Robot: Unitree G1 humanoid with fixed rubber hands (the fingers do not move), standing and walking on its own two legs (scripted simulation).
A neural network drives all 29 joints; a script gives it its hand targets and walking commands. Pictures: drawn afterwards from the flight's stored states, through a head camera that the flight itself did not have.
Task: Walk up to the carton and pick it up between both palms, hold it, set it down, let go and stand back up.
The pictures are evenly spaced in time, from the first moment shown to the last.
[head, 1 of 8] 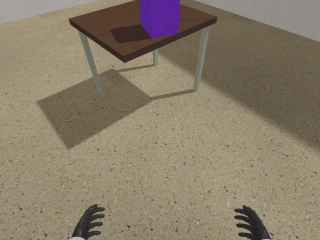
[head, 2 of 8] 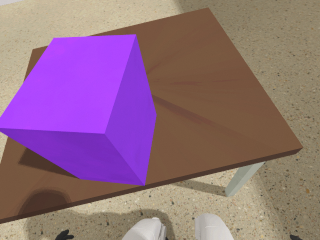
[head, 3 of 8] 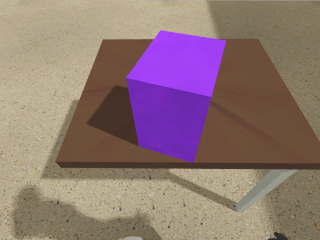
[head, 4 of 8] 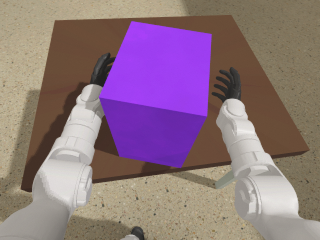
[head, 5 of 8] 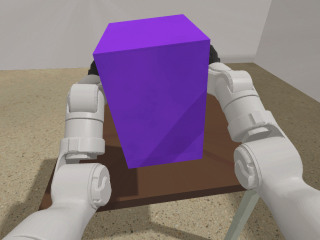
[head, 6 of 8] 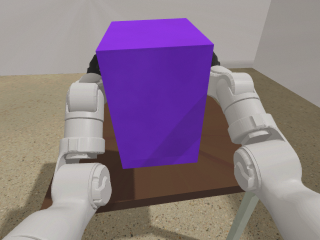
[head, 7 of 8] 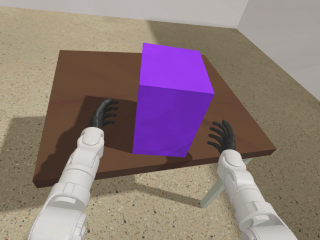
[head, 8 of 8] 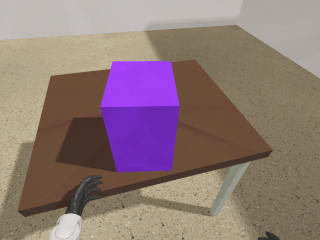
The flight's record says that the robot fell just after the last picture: no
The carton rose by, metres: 0.24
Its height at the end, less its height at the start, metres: +0.00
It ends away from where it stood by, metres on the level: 0.02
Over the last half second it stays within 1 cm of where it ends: yes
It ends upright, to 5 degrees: yes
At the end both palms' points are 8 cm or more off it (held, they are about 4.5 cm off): yes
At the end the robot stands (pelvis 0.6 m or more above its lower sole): yes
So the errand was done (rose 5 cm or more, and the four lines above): yes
